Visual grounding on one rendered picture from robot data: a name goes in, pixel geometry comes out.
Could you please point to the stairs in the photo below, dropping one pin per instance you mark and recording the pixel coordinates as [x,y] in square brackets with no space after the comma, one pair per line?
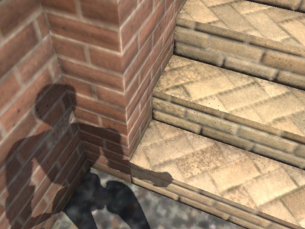
[227,135]

